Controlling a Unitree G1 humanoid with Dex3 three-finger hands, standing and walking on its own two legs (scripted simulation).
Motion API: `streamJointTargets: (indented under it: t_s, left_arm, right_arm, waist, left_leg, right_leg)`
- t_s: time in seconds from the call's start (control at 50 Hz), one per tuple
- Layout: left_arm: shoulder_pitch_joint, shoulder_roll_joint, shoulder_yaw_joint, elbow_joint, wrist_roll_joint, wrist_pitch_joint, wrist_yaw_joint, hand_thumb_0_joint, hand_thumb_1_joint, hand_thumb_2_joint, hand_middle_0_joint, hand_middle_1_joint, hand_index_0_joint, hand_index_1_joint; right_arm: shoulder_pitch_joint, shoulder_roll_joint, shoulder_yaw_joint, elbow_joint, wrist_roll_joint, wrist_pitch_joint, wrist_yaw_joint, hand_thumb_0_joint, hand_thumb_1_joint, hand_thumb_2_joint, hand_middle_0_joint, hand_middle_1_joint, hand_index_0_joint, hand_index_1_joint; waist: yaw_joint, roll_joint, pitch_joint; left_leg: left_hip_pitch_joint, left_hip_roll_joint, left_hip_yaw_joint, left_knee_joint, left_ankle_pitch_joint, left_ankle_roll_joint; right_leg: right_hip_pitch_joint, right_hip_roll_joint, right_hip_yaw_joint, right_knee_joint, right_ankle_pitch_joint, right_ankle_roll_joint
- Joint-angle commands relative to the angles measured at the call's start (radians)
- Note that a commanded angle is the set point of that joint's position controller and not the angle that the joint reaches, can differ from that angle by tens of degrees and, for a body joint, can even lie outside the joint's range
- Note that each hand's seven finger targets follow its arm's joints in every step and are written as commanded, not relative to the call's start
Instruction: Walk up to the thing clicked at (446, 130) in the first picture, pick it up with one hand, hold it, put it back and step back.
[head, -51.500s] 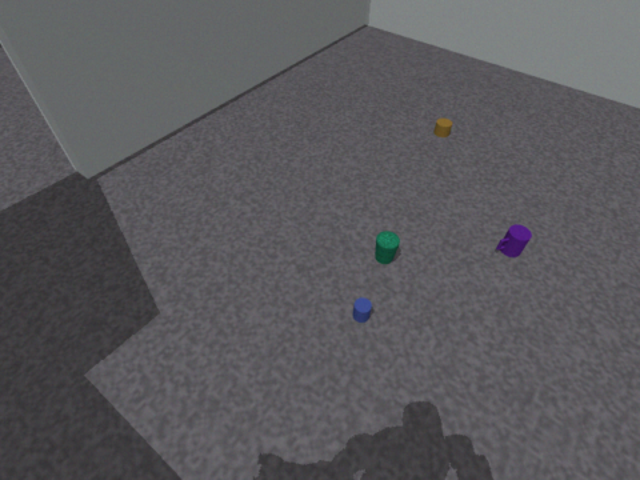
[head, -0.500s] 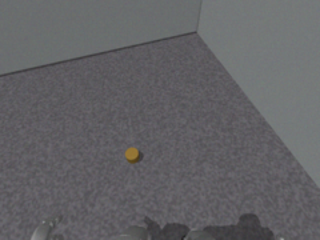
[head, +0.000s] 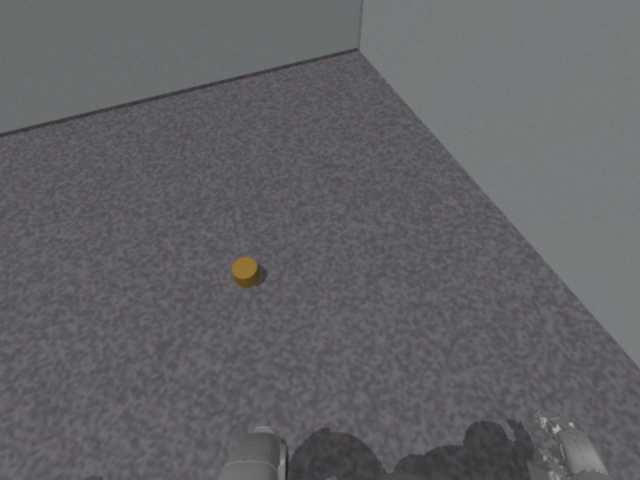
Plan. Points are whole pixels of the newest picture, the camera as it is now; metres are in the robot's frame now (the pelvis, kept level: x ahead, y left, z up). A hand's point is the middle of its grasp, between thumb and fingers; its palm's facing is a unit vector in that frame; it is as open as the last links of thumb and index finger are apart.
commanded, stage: step back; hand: left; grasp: from above
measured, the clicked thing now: (246, 272) +0.77 +0.28 -0.71
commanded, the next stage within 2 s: stand in 1.84 s
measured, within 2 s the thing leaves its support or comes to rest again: neither
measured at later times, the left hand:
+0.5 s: hand out of the picture -0.05 +0.26 -0.13, palm faces +0.08 -0.92 -0.38, open 7.3 cm
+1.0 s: hand out of the picture -0.27 +0.24 -0.12, palm faces +0.14 -0.89 -0.44, open 7.3 cm
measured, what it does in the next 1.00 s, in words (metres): walks backwards: left foot, then right foot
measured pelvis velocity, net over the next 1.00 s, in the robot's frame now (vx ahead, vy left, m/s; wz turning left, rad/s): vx -0.29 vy -0.05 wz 0.14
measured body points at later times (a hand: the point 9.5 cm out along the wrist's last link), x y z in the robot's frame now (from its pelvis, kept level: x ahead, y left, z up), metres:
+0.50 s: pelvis -0.16 -0.02 +0.01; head -0.11 +0.00 +0.46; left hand -0.05 +0.31 -0.10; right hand -0.04 -0.32 -0.10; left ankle -0.12 +0.11 -0.71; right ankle -0.17 -0.15 -0.64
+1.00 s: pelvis -0.29 -0.05 +0.01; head -0.27 -0.06 +0.46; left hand -0.27 +0.29 -0.09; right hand -0.20 -0.36 -0.12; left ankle -0.31 +0.08 -0.71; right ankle -0.24 -0.16 -0.71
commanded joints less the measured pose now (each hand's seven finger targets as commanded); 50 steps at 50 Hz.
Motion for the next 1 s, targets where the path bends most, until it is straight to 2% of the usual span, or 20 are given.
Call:
streamJointTargets:
  t_s: [0.0, 0.06, 0.22, 0.26, 0.28, 0.3, 0.32, 0.34, 0.4, 0.54, 0.58, 0.6, 0.62, 0.64, 0.66, 0.72, 0.84, 0.92, 0.94, 0.98]
  left_arm:
    - [-0.019, 0.395, 0.098, -0.126, 0.018, -0.031, 0.015, 0.000, 0.900, 0.900, -0.200, -0.300, -0.200, -0.300]
    - [-0.164, 0.252, 0.063, -0.146, 0.014, -0.037, 0.028, 0.000, 0.900, 0.900, -0.200, -0.300, -0.200, -0.300]
    - [-0.042, 0.241, 0.052, -0.147, 0.003, -0.018, 0.042, 0.000, 0.900, 0.900, -0.200, -0.300, -0.200, -0.300]
    - [-0.081, 0.243, 0.044, -0.162, -0.011, -0.005, 0.036, 0.000, 0.900, 0.900, -0.200, -0.300, -0.200, -0.300]
    - [-0.061, 0.214, 0.032, -0.164, -0.010, 0.001, 0.033, 0.000, 0.900, 0.900, -0.200, -0.300, -0.200, -0.300]
    - [-0.041, 0.183, 0.022, -0.170, -0.017, 0.001, 0.029, 0.000, 0.900, 0.900, -0.200, -0.300, -0.200, -0.300]
    - [-0.123, 0.208, 0.038, -0.176, -0.025, 0.001, 0.042, 0.000, 0.900, 0.900, -0.200, -0.300, -0.200, -0.300]
    - [-0.154, 0.223, 0.047, -0.168, -0.009, 0.004, 0.047, 0.000, 0.900, 0.900, -0.200, -0.300, -0.200, -0.300]
    - [-0.055, 0.205, 0.043, -0.107, -0.032, 0.007, 0.039, 0.000, 0.900, 0.900, -0.200, -0.300, -0.200, -0.300]
    - [-0.035, 0.178, 0.031, -0.084, -0.015, -0.022, 0.024, 0.000, 0.900, 0.900, -0.200, -0.300, -0.200, -0.300]
    - [0.049, 0.173, 0.029, -0.034, -0.007, -0.032, 0.024, 0.000, 0.900, 0.900, -0.200, -0.300, -0.200, -0.300]
    - [0.081, 0.186, 0.032, -0.009, 0.001, -0.037, 0.026, 0.000, 0.900, 0.900, -0.200, -0.300, -0.200, -0.300]
    - [0.078, 0.243, 0.049, -0.011, 0.017, -0.044, 0.026, 0.000, 0.900, 0.900, -0.200, -0.300, -0.200, -0.300]
    - [0.025, 0.389, 0.084, -0.036, 0.015, -0.038, 0.025, 0.000, 0.900, 0.900, -0.200, -0.300, -0.200, -0.300]
    - [-0.038, 0.410, 0.084, -0.075, 0.019, -0.046, 0.028, 0.000, 0.900, 0.900, -0.200, -0.300, -0.200, -0.300]
    - [-0.147, 0.248, 0.048, -0.081, 0.015, -0.058, 0.036, 0.000, 0.900, 0.900, -0.200, -0.300, -0.200, -0.300]
    - [-0.011, 0.271, 0.065, -0.051, 0.026, -0.070, 0.024, 0.000, 0.900, 0.900, -0.200, -0.300, -0.200, -0.300]
    - [-0.054, 0.275, 0.049, -0.044, 0.012, -0.056, 0.009, 0.000, 0.900, 0.900, -0.200, -0.300, -0.200, -0.300]
    - [-0.024, 0.235, 0.029, -0.039, 0.013, -0.052, 0.005, 0.000, 0.900, 0.900, -0.200, -0.300, -0.200, -0.300]
    - [-0.075, 0.165, 0.006, -0.039, -0.012, -0.056, 0.001, 0.000, 0.900, 0.900, -0.200, -0.300, -0.200, -0.300]
  right_arm:
    - [-0.016, -0.202, -0.067, -0.086, 0.014, -0.001, -0.034, 0.000, -0.900, -0.900, 0.200, 0.300, 0.200, 0.300]
    - [0.108, -0.185, -0.056, -0.017, 0.027, -0.010, -0.029, 0.000, -0.900, -0.900, 0.200, 0.300, 0.200, 0.300]
    - [0.133, -0.147, -0.041, -0.012, 0.000, -0.028, -0.026, 0.000, -0.900, -0.900, 0.200, 0.300, 0.200, 0.300]
    - [0.211, -0.156, -0.050, 0.025, -0.001, -0.031, -0.024, 0.000, -0.900, -0.900, 0.200, 0.300, 0.200, 0.300]
    - [0.199, -0.188, -0.063, 0.024, -0.008, -0.032, -0.025, 0.000, -0.900, -0.900, 0.200, 0.300, 0.200, 0.300]
    - [0.184, -0.273, -0.083, 0.010, -0.023, -0.032, -0.025, 0.000, -0.900, -0.900, 0.200, 0.300, 0.200, 0.300]
    - [0.133, -0.371, -0.092, -0.012, -0.006, -0.028, -0.014, 0.000, -0.900, -0.900, 0.200, 0.300, 0.200, 0.300]
    - [0.115, -0.346, -0.095, -0.012, -0.016, -0.037, -0.018, 0.000, -0.900, -0.900, 0.200, 0.300, 0.200, 0.300]
    - [0.030, -0.242, -0.055, -0.019, -0.016, -0.037, -0.032, 0.000, -0.900, -0.900, 0.200, 0.300, 0.200, 0.300]
    - [0.083, -0.237, -0.057, -0.026, -0.016, -0.009, -0.021, 0.000, -0.900, -0.900, 0.200, 0.300, 0.200, 0.300]
    - [0.047, -0.259, -0.059, -0.031, -0.002, 0.005, -0.017, 0.000, -0.900, -0.900, 0.200, 0.300, 0.200, 0.300]
    - [0.030, -0.236, -0.053, -0.030, 0.004, 0.009, -0.014, 0.000, -0.900, -0.900, 0.200, 0.300, 0.200, 0.300]
    - [0.038, -0.177, -0.036, -0.037, 0.007, 0.008, -0.011, 0.000, -0.900, -0.900, 0.200, 0.300, 0.200, 0.300]
    - [-0.034, -0.151, -0.038, -0.066, 0.011, 0.006, -0.028, 0.000, -0.900, -0.900, 0.200, 0.300, 0.200, 0.300]
    - [-0.035, -0.194, -0.058, -0.058, 0.006, 0.012, -0.036, 0.000, -0.900, -0.900, 0.200, 0.300, 0.200, 0.300]
    - [0.075, -0.177, -0.044, 0.016, 0.018, -0.003, -0.026, 0.000, -0.900, -0.900, 0.200, 0.300, 0.200, 0.300]
    - [0.037, -0.174, -0.043, 0.024, -0.014, -0.025, -0.008, 0.000, -0.900, -0.900, 0.200, 0.300, 0.200, 0.300]
    - [0.150, -0.153, -0.052, 0.103, -0.010, -0.050, 0.006, 0.000, -0.900, -0.900, 0.200, 0.300, 0.200, 0.300]
    - [0.170, -0.163, -0.061, 0.122, -0.015, -0.057, 0.004, 0.000, -0.900, -0.900, 0.200, 0.300, 0.200, 0.300]
    - [0.148, -0.278, -0.074, 0.107, -0.026, -0.071, 0.001, 0.000, -0.900, -0.900, 0.200, 0.300, 0.200, 0.300]
  waist:
    - [0.048, -0.325, -0.089]
    - [-0.054, -0.166, -0.103]
    - [0.032, -0.232, -0.216]
    - [-0.012, -0.190, -0.248]
    - [0.003, -0.139, -0.245]
    - [0.006, 0.040, -0.255]
    - [-0.043, 0.220, -0.227]
    - [-0.050, 0.141, -0.196]
    - [0.028, 0.057, -0.179]
    - [-0.026, 0.159, -0.257]
    - [0.016, 0.151, -0.308]
    - [0.029, 0.123, -0.299]
    - [0.020, -0.032, -0.249]
    - [0.076, -0.343, -0.186]
    - [0.065, -0.306, -0.106]
    - [-0.033, -0.112, -0.128]
    - [0.070, -0.212, -0.142]
    - [0.002, -0.197, -0.149]
    - [-0.008, -0.135, -0.152]
    - [-0.041, 0.147, -0.150]
  left_leg:
    - [-0.033, -0.136, -0.177, 0.447, -0.406, -0.019]
    - [-0.012, -0.202, -0.161, 0.520, -0.260, -0.006]
    - [0.070, -0.117, 0.000, -0.010, -0.279, -0.006]
    - [0.209, -0.124, 0.042, -0.261, -0.045, 0.009]
    - [0.278, -0.054, -0.070, -0.283, 0.024, 0.039]
    - [0.356, 0.155, -0.348, -0.300, 0.156, 0.125]
    - [0.176, 0.314, -0.523, -0.365, 0.244, 0.290]
    - [0.117, 0.332, -0.544, -0.362, 0.251, 0.323]
    - [0.148, 0.191, -0.245, -0.265, 0.356, 0.237]
    - [0.364, 0.158, -0.219, -0.174, 0.348, 0.231]
    - [0.296, 0.139, -0.184, -0.138, 0.250, 0.185]
    - [0.200, 0.114, -0.169, -0.113, 0.130, 0.137]
    - [-0.007, 0.019, -0.132, 0.013, -0.075, 0.073]
    - [-0.092, -0.165, -0.076, 0.242, -0.392, 0.012]
    - [-0.044, -0.126, -0.201, 0.430, -0.423, -0.010]
    - [-0.038, -0.178, -0.183, 0.473, -0.250, 0.002]
    - [-0.046, -0.095, -0.085, 0.137, -0.322, -0.022]
    - [0.308, -0.111, 0.032, -0.272, -0.198, 0.020]
    - [0.405, -0.110, -0.003, -0.326, -0.168, 0.033]
    - [0.354, 0.226, -0.548, -0.494, -0.649, 0.181]
  right_leg:
    - [-0.275, -0.504, 0.605, -0.461, -0.006, -0.318]
    - [-0.179, -0.270, 0.192, -0.278, 0.319, -0.180]
    - [0.141, -0.286, 0.156, -0.104, 0.618, -0.185]
    - [0.086, -0.263, 0.133, -0.030, 0.552, -0.147]
    - [-0.029, -0.230, 0.127, -0.002, 0.426, -0.105]
    - [-0.216, -0.115, 0.060, 0.143, 0.191, -0.050]
    - [-0.195, 0.010, -0.004, 0.353, -0.217, -0.017]
    - [-0.188, 0.009, 0.123, 0.500, -0.237, -0.019]
    - [-0.211, 0.038, 0.144, 0.617, -0.114, -0.030]
    - [-0.136, -0.017, -0.002, 0.050, -0.079, 0.010]
    - [0.024, -0.003, -0.063, -0.203, 0.098, -0.013]
    - [0.092, -0.019, -0.029, -0.266, 0.148, -0.034]
    - [0.144, -0.149, 0.207, -0.309, 0.062, -0.066]
    - [-0.069, -0.409, 0.523, -0.399, 0.058, -0.233]
    - [-0.247, -0.503, 0.629, -0.442, 0.049, -0.317]
    - [-0.117, -0.269, 0.208, -0.262, 0.296, -0.169]
    - [0.072, -0.292, 0.275, -0.330, -0.206, -0.192]
    - [-0.111, -0.270, 0.186, -0.293, -0.160, -0.152]
    - [-0.174, -0.220, 0.133, -0.220, -0.134, -0.117]
    - [-0.360, -0.046, -0.054, 0.059, -0.124, -0.015]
